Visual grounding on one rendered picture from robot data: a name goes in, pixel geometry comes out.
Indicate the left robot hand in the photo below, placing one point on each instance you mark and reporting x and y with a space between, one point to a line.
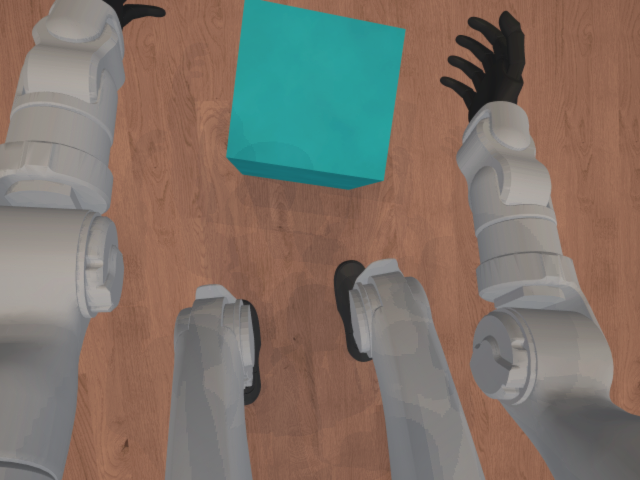
128 12

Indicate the right robot hand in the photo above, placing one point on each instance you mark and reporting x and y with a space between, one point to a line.
503 79

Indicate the robot shin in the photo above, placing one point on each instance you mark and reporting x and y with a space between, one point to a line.
183 318
390 265

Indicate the left robot forearm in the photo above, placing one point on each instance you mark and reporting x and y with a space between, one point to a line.
62 121

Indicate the robot right shin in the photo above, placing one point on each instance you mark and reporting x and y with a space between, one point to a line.
390 265

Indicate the robot left shin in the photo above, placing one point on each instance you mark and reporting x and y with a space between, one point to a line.
183 318

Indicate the robot right upper arm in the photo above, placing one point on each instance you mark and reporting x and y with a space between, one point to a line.
552 372

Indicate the carton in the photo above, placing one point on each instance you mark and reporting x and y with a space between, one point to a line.
314 96

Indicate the right robot forearm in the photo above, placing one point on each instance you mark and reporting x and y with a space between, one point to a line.
509 194

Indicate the robot left upper arm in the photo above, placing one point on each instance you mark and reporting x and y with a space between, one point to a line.
58 269

